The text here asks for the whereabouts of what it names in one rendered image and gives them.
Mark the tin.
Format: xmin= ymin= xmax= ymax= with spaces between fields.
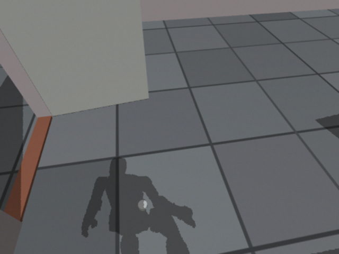
xmin=138 ymin=200 xmax=147 ymax=211

